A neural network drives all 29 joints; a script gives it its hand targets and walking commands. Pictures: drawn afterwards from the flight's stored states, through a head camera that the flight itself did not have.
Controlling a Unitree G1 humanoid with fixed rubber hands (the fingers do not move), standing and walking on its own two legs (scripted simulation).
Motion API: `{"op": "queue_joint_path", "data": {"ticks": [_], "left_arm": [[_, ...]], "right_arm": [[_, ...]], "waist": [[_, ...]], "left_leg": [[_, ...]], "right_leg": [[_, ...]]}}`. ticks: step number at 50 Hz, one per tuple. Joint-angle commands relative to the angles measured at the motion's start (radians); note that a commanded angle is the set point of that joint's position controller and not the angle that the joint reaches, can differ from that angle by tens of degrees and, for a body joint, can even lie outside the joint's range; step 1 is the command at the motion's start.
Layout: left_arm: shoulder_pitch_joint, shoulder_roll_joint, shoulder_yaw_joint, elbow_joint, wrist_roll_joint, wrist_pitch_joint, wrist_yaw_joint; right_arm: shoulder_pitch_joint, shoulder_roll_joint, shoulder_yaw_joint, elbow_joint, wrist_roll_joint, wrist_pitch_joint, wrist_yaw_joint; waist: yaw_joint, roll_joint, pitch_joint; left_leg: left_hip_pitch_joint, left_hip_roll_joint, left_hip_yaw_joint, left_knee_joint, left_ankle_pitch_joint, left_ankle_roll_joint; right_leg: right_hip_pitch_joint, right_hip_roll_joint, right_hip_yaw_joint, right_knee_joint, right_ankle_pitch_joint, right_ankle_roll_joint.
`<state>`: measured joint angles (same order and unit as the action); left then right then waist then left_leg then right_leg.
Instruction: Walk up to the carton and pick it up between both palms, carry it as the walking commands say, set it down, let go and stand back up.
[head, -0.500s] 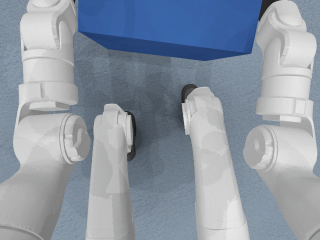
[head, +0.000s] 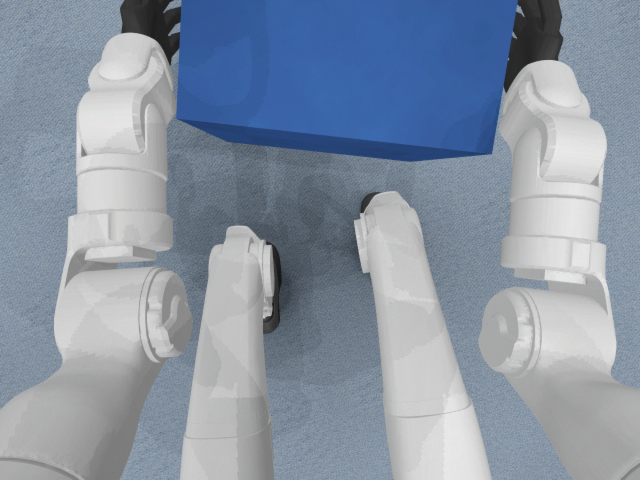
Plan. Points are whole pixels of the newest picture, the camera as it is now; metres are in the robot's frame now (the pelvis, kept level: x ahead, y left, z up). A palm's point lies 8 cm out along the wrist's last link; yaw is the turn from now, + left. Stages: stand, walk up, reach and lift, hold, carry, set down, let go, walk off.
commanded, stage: reach and lift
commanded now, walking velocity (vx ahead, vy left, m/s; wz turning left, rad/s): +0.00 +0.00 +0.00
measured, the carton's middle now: (335, 64) +0.50 -0.08 -0.16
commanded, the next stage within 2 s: none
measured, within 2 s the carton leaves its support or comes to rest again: neither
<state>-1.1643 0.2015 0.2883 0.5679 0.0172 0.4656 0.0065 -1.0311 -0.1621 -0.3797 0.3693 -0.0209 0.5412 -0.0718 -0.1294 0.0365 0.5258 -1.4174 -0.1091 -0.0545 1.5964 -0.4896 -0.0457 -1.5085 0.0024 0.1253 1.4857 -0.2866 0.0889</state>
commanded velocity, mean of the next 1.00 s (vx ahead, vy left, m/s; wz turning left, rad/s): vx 0.00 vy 0.00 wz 0.00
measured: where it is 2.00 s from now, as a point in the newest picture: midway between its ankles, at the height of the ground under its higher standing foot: (324, 279)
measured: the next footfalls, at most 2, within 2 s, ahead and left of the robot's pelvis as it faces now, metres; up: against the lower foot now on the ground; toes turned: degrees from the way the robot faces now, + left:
none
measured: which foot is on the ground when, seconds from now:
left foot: down 0.00-1.00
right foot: down 0.00-1.00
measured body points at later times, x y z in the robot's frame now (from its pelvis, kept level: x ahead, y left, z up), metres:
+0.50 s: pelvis +0.00 +0.00 +0.06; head +0.28 -0.05 +0.40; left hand +0.53 +0.10 -0.02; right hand +0.45 -0.26 -0.03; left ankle +0.13 +0.13 -0.53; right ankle +0.20 -0.15 -0.53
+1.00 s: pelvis +0.02 +0.00 +0.13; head +0.27 -0.05 +0.49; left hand +0.51 +0.10 +0.06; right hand +0.43 -0.25 +0.05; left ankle +0.13 +0.13 -0.53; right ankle +0.20 -0.15 -0.53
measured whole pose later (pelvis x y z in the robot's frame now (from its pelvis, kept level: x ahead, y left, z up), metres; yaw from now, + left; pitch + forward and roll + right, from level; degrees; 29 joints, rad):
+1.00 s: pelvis +0.02 +0.00 +0.13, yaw -2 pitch +7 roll +1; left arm -0.92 0.13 0.30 0.57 0.08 0.41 -0.04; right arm -0.80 -0.06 -0.36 0.35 -0.09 0.52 -0.06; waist -0.11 0.02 0.52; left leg -0.82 -0.07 -0.08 1.04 -0.34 -0.04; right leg -0.90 -0.01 0.10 0.93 -0.16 0.06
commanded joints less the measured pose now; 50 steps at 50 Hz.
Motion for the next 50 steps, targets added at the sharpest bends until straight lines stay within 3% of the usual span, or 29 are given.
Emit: {"op": "queue_joint_path", "data": {"ticks": [1, 3, 4, 5, 6, 10, 12, 13, 15, 24, 28, 29, 31, 32, 34, 39, 43, 45, 49, 50], "left_arm": [[-0.796, -1.046, -0.604, -0.279, -0.208, -0.068, -0.239], [-0.769, -1.033, -0.585, -0.263, -0.191, -0.068, -0.243], [-0.774, -1.040, -0.590, -0.255, -0.192, -0.072, -0.247], [-0.773, -1.042, -0.584, -0.236, -0.187, -0.074, -0.249], [-0.785, -1.045, -0.588, -0.258, -0.191, -0.079, -0.251], [-0.769, -1.043, -0.557, -0.188, -0.165, -0.080, -0.273], [-0.775, -1.064, -0.569, -0.216, -0.165, -0.087, -0.280], [-0.741, -1.060, -0.558, -0.188, -0.156, -0.083, -0.282], [-0.732, -1.094, -0.565, -0.188, -0.160, -0.082, -0.287], [-0.681, -1.144, -0.599, -0.225, -0.172, -0.090, -0.300], [-0.685, -1.135, -0.616, -0.233, -0.172, -0.093, -0.306], [-0.685, -1.144, -0.619, -0.233, -0.161, -0.092, -0.307], [-0.679, -1.152, -0.632, -0.252, -0.171, -0.096, -0.309], [-0.669, -1.154, -0.633, -0.246, -0.170, -0.099, -0.311], [-0.651, -1.155, -0.627, -0.235, -0.163, -0.098, -0.314], [-0.588, -1.172, -0.617, -0.230, -0.143, -0.104, -0.327], [-0.517, -1.181, -0.589, -0.171, -0.112, -0.110, -0.340], [-0.545, -1.177, -0.618, -0.237, -0.132, -0.120, -0.340], [-0.485, -1.171, -0.619, -0.224, -0.117, -0.120, -0.351], [-0.482, -1.176, -0.612, -0.226, -0.111, -0.121, -0.353]], "right_arm": [[-0.952, 0.987, 0.763, -0.317, 0.257, -0.085, 0.288], [-0.960, 0.973, 0.769, -0.334, 0.258, -0.088, 0.283], [-0.939, 0.985, 0.761, -0.312, 0.249, -0.085, 0.282], [-0.929, 0.990, 0.751, -0.270, 0.250, -0.086, 0.285], [-0.944, 1.007, 0.764, -0.296, 0.253, -0.088, 0.283], [-0.925, 1.026, 0.749, -0.238, 0.245, -0.085, 0.293], [-0.892, 1.052, 0.741, -0.228, 0.232, -0.086, 0.299], [-0.903, 1.050, 0.753, -0.239, 0.235, -0.087, 0.301], [-0.898, 1.054, 0.744, -0.225, 0.223, -0.085, 0.310], [-0.874, 1.086, 0.791, -0.284, 0.225, -0.095, 0.322], [-0.835, 1.104, 0.794, -0.275, 0.215, -0.092, 0.324], [-0.812, 1.092, 0.770, -0.252, 0.203, -0.093, 0.326], [-0.817, 1.110, 0.785, -0.282, 0.210, -0.099, 0.328], [-0.812, 1.112, 0.789, -0.275, 0.206, -0.098, 0.328], [-0.814, 1.116, 0.795, -0.277, 0.203, -0.102, 0.327], [-0.759, 1.122, 0.792, -0.291, 0.187, -0.104, 0.336], [-0.680, 1.138, 0.773, -0.211, 0.162, -0.104, 0.350], [-0.671, 1.147, 0.792, -0.269, 0.166, -0.113, 0.351], [-0.634, 1.158, 0.795, -0.266, 0.157, -0.113, 0.355], [-0.626, 1.158, 0.782, -0.260, 0.152, -0.111, 0.355]], "waist": [[-0.012, -0.053, -2.539], [0.004, -0.060, -2.523], [-0.016, -0.069, -2.505], [0.004, -0.047, -2.448], [0.005, -0.068, -2.480], [0.024, -0.055, -2.407], [0.017, -0.052, -2.418], [0.040, -0.058, -2.426], [0.015, -0.060, -2.399], [0.025, -0.066, -2.419], [0.013, -0.070, -2.375], [0.014, -0.028, -2.328], [0.020, -0.037, -2.341], [0.005, -0.050, -2.349], [0.020, -0.048, -2.318], [0.016, -0.041, -2.298], [0.028, -0.025, -2.154], [0.024, -0.037, -2.237], [0.025, -0.037, -2.170], [0.026, -0.014, -2.160]], "left_leg": [[0.440, -0.109, 0.092, -0.261, 0.081, 0.048], [0.425, -0.112, 0.098, -0.274, 0.071, 0.045], [0.435, -0.106, 0.090, -0.282, 0.059, 0.051], [0.417, -0.105, 0.093, -0.299, 0.036, 0.047], [0.429, -0.105, 0.089, -0.303, 0.047, 0.053], [0.430, -0.101, 0.095, -0.343, 0.004, 0.052], [0.451, -0.098, 0.089, -0.362, 0.025, 0.052], [0.452, -0.099, 0.091, -0.366, 0.041, 0.051], [0.475, -0.094, 0.078, -0.400, 0.020, 0.049], [0.572, -0.089, 0.065, -0.482, 0.083, 0.046], [0.620, -0.076, 0.054, -0.511, 0.076, 0.054], [0.615, -0.072, 0.047, -0.539, 0.058, 0.052], [0.650, -0.071, 0.043, -0.560, 0.072, 0.051], [0.665, -0.071, 0.044, -0.559, 0.083, 0.051], [0.670, -0.069, 0.047, -0.589, 0.086, 0.049], [0.727, -0.062, 0.036, -0.645, 0.136, 0.050], [0.723, -0.050, 0.026, -0.707, 0.124, 0.054], [0.782, -0.052, 0.030, -0.726, 0.170, 0.053], [0.826, -0.042, 0.021, -0.777, 0.189, 0.055], [0.835, -0.043, 0.019, -0.797, 0.193, 0.054]], "right_leg": [[0.990, 0.125, -0.206, -0.143, 0.126, -0.026], [1.007, 0.122, -0.200, -0.159, 0.123, -0.021], [1.007, 0.121, -0.198, -0.168, 0.102, -0.024], [0.991, 0.120, -0.194, -0.179, 0.076, -0.028], [1.017, 0.120, -0.196, -0.181, 0.085, -0.026], [1.023, 0.115, -0.177, -0.241, 0.009, -0.029], [1.044, 0.120, -0.182, -0.245, 0.042, -0.035], [1.056, 0.120, -0.184, -0.245, 0.059, -0.030], [1.053, 0.119, -0.187, -0.269, 0.033, -0.033], [1.177, 0.117, -0.176, -0.348, 0.090, -0.033], [1.186, 0.116, -0.161, -0.390, 0.065, -0.041], [1.169, 0.118, -0.172, -0.393, 0.054, -0.045], [1.199, 0.117, -0.170, -0.412, 0.067, -0.046], [1.218, 0.116, -0.165, -0.425, 0.080, -0.047], [1.250, 0.110, -0.156, -0.458, 0.068, -0.045], [1.319, 0.110, -0.158, -0.501, 0.142, -0.046], [1.313, 0.106, -0.157, -0.555, 0.123, -0.054], [1.404, 0.109, -0.151, -0.576, 0.187, -0.056], [1.434, 0.104, -0.143, -0.628, 0.204, -0.057], [1.444, 0.103, -0.148, -0.636, 0.222, -0.057]]}}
